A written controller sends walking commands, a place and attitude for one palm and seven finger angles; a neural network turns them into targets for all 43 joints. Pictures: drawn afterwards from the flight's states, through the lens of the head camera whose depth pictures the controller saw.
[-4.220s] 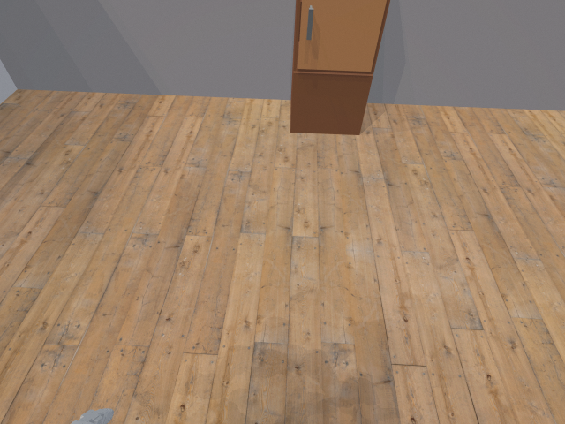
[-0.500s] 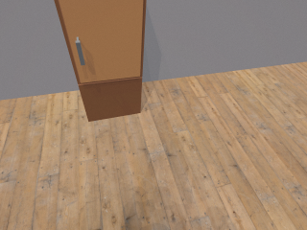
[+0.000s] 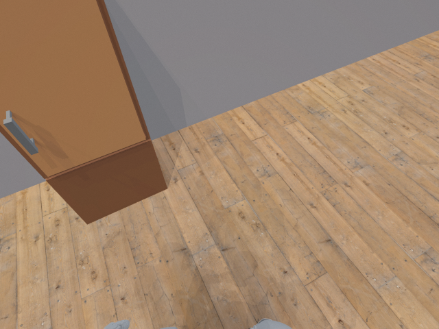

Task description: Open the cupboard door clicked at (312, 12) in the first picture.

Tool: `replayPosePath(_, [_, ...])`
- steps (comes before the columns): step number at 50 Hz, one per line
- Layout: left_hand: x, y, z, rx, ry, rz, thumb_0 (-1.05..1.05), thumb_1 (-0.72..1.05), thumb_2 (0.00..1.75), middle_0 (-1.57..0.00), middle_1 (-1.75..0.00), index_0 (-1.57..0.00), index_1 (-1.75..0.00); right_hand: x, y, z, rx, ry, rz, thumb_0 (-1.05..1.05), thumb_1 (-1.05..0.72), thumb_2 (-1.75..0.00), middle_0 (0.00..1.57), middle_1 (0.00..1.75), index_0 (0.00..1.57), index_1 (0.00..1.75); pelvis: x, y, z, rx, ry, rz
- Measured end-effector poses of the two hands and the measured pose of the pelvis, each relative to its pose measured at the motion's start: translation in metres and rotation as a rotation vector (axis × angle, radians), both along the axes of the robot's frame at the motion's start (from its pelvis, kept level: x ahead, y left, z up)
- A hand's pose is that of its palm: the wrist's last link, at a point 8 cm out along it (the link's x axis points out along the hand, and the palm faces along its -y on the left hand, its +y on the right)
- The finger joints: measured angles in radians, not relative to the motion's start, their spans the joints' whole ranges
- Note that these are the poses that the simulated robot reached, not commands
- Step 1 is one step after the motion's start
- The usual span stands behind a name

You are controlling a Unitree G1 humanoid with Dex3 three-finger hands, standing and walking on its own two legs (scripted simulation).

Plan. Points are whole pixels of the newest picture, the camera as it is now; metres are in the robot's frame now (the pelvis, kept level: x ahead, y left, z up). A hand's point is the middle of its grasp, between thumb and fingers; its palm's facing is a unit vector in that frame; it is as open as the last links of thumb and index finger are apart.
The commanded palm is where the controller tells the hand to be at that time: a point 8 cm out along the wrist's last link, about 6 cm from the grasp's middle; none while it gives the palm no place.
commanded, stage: turn to face it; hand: left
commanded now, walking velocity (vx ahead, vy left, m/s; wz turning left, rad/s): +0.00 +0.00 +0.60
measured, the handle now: (21, 132) +0.66 +0.64 -0.09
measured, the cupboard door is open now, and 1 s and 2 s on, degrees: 0 0 0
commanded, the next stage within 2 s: take the last steps up to it in 0.86 s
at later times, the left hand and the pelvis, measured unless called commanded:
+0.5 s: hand out of the picture +0.06 +0.23 -0.18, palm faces +0.33 -0.92 -0.20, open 7.3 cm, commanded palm none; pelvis +0.08 +0.03 +0.00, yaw +16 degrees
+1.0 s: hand out of the picture +0.08 +0.18 -0.13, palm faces +0.48 -0.84 -0.27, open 7.4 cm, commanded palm none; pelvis +0.11 -0.02 +0.02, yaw +28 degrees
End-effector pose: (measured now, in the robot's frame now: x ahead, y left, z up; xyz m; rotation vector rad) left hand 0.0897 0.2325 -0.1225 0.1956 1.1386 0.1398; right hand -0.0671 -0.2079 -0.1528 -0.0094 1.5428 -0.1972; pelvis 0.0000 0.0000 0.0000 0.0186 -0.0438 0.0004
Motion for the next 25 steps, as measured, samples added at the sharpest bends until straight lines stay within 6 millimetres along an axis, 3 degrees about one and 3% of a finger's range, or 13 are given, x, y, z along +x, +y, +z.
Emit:
replayPosePath(6, [0.016, -0.004, 0.015, 0.013, -0.004, 0.064, -0.01, 0.95, 0.90, -0.20, -0.30, -0.21, -0.30, 0.101, -0.018, 0.015, -0.029, -0.163, 0.082, 0.01, -0.92, -0.90, 0.20, 0.30, 0.19, 0.30, 0.031, -0.008, 0.016, -0.013, 0.019, 0.061])
replayPosePath(12, [0.018, 0.002, 0.013, -0.010, -0.008, 0.164, 0.00, 0.95, 0.90, -0.20, -0.30, -0.21, -0.30, 0.170, -0.021, 0.026, -0.050, -0.206, 0.197, 0.01, -0.92, -0.90, 0.20, 0.30, 0.19, 0.30, 0.055, -0.006, 0.019, -0.025, 0.029, 0.141])
replayPosePath(16, [0.002, 0.010, 0.002, -0.031, 0.030, 0.236, 0.00, 0.94, 0.90, -0.20, -0.30, -0.20, -0.30, 0.212, -0.015, 0.031, -0.070, -0.225, 0.284, 0.01, -0.92, -0.90, 0.20, 0.30, 0.19, 0.30, 0.066, 0.002, 0.016, -0.034, 0.035, 0.190])
replayPosePath(21, [-0.032, 0.027, -0.022, -0.065, 0.119, 0.331, 0.00, 0.92, 0.90, -0.20, -0.30, -0.20, -0.30, 0.265, 0.006, 0.033, -0.101, -0.285, 0.394, 0.01, -0.92, -0.90, 0.20, 0.30, 0.19, 0.30, 0.078, 0.022, 0.003, -0.050, 0.044, 0.253])
replayPosePath(25, [-0.053, 0.041, -0.023, -0.059, 0.202, 0.379, 0.01, 0.91, 0.90, -0.20, -0.30, -0.20, -0.30, 0.291, 0.023, 0.038, -0.108, -0.333, 0.448, 0.00, -0.91, -0.90, 0.20, 0.30, 0.19, 0.30, 0.082, 0.030, 0.004, -0.038, 0.049, 0.286])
